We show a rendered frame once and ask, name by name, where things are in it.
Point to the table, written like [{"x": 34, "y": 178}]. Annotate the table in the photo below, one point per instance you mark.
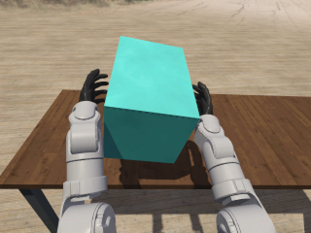
[{"x": 270, "y": 134}]

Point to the carton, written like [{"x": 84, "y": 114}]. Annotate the carton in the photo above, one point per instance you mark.
[{"x": 150, "y": 109}]

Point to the left robot hand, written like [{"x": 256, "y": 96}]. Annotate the left robot hand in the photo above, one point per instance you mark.
[{"x": 88, "y": 93}]

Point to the right robot hand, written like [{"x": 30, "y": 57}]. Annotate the right robot hand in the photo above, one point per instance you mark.
[{"x": 204, "y": 100}]

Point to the robot right upper arm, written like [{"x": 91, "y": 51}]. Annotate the robot right upper arm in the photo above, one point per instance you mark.
[{"x": 244, "y": 219}]

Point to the right robot forearm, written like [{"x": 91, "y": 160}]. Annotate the right robot forearm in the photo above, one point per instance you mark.
[{"x": 229, "y": 185}]

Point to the robot left upper arm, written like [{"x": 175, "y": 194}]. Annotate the robot left upper arm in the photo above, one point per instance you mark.
[{"x": 88, "y": 218}]

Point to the left robot forearm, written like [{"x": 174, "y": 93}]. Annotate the left robot forearm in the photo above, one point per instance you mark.
[{"x": 84, "y": 156}]

